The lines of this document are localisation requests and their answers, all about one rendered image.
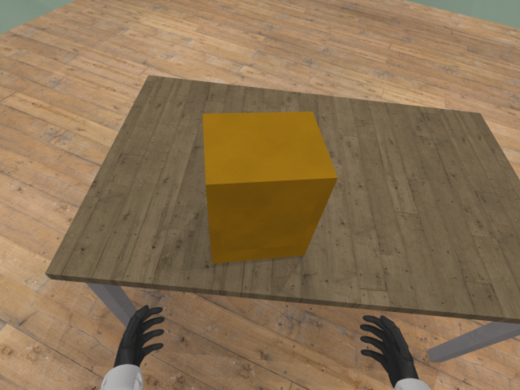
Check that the left robot hand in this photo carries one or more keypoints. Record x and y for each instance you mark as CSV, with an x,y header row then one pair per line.
x,y
130,348

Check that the robot left forearm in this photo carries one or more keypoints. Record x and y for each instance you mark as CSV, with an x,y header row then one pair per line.
x,y
123,377

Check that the right robot hand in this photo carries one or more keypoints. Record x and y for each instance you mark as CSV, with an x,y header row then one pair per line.
x,y
396,358

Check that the carton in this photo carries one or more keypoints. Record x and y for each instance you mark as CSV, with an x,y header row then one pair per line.
x,y
268,179

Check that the table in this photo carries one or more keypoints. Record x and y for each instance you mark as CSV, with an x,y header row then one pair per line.
x,y
424,217

